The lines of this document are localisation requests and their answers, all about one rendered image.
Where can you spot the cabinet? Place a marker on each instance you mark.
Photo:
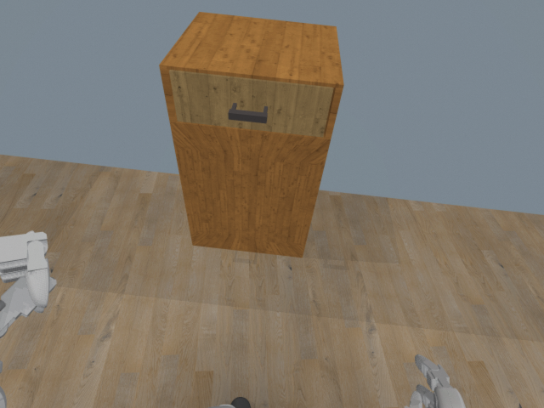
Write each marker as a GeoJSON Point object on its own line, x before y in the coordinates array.
{"type": "Point", "coordinates": [250, 190]}

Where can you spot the drawer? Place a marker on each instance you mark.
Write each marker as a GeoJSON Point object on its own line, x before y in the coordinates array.
{"type": "Point", "coordinates": [292, 107]}

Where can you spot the handle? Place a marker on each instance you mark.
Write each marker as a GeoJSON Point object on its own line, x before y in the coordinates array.
{"type": "Point", "coordinates": [248, 116]}

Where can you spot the robot right hand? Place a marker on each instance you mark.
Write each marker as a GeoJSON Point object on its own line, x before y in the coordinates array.
{"type": "Point", "coordinates": [444, 395]}

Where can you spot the robot left hand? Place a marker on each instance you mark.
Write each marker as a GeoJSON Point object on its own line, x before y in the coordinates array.
{"type": "Point", "coordinates": [22, 259]}

